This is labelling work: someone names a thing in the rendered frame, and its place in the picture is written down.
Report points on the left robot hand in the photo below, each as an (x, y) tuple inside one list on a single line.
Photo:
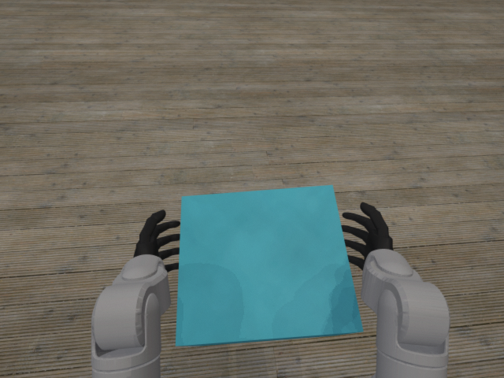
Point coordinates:
[(148, 242)]

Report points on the robot right forearm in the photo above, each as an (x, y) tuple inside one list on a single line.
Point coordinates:
[(413, 318)]

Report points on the carton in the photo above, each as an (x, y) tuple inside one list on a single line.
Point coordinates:
[(263, 265)]

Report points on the robot left forearm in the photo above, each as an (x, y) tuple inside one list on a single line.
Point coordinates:
[(126, 321)]

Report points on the right robot hand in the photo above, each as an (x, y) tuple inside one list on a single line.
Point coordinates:
[(376, 238)]

